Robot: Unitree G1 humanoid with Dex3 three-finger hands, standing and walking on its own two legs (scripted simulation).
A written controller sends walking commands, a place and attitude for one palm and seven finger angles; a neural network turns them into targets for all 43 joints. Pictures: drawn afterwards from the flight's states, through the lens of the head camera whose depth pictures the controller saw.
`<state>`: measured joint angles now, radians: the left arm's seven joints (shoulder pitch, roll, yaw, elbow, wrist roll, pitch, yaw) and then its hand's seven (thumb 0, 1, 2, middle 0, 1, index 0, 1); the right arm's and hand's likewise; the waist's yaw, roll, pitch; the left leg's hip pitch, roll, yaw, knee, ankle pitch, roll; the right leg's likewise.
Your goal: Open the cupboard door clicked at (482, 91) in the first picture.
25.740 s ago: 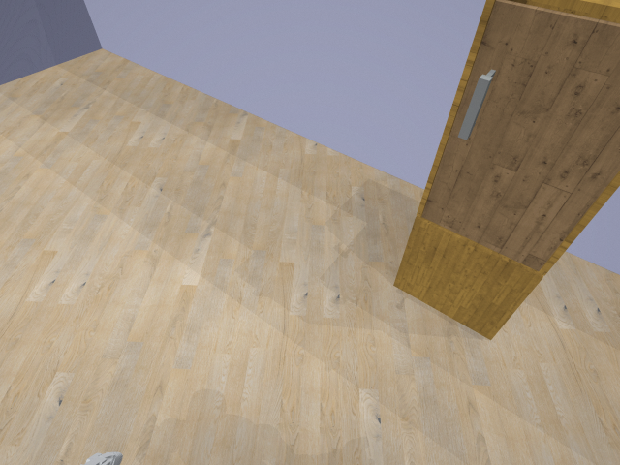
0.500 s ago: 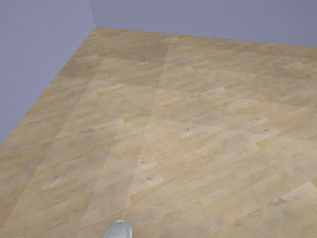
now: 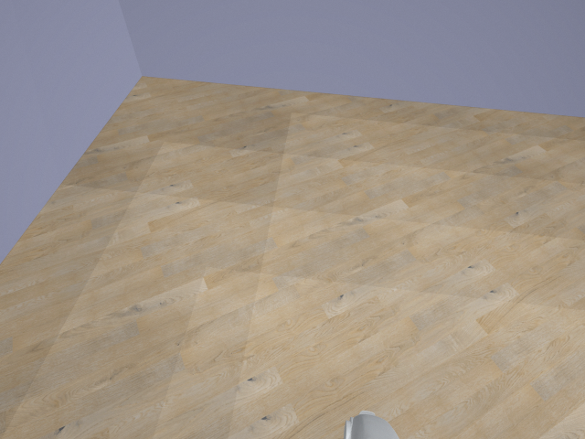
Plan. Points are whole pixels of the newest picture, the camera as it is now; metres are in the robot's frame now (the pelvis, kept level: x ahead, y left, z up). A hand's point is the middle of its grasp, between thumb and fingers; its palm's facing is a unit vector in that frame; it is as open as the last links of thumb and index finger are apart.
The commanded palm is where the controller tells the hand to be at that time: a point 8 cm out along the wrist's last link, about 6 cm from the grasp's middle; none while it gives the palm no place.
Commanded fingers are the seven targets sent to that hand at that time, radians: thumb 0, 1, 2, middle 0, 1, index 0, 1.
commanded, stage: walk to a spot facing it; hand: left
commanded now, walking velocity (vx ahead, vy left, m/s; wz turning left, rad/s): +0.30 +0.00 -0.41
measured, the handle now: out of the picture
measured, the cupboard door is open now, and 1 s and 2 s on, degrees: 50 50 50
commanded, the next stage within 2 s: turn to face it in 0.06 s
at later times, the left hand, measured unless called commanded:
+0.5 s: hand (240, 330) +0.32 +0.12 -0.17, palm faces +0.07 -0.98 -0.19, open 7.0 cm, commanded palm none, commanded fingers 0.00 0.90 0.90 -0.20 -0.30 -0.20 -0.30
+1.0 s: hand (220, 318) +0.34 +0.16 -0.17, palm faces +0.32 -0.91 -0.28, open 7.3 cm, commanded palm none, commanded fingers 0.00 0.90 0.90 -0.20 -0.30 -0.20 -0.30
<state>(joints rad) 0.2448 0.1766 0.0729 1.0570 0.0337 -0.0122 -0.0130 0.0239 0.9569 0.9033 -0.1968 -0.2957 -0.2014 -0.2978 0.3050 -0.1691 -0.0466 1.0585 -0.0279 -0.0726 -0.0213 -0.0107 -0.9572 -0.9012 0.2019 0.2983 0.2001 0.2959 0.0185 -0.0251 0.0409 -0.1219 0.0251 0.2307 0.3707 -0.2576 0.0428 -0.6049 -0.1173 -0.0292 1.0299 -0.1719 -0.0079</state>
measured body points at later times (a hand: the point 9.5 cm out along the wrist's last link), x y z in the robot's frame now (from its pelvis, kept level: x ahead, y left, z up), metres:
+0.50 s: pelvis +0.22 -0.06 -0.01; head +0.25 -0.05 +0.44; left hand +0.32 +0.17 -0.15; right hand +0.24 -0.28 -0.16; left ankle +0.25 +0.07 -0.70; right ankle +0.19 -0.14 -0.74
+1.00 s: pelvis +0.31 -0.07 -0.01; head +0.37 -0.06 +0.43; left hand +0.32 +0.21 -0.15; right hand +0.46 -0.29 -0.16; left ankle +0.31 +0.06 -0.74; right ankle +0.34 -0.21 -0.73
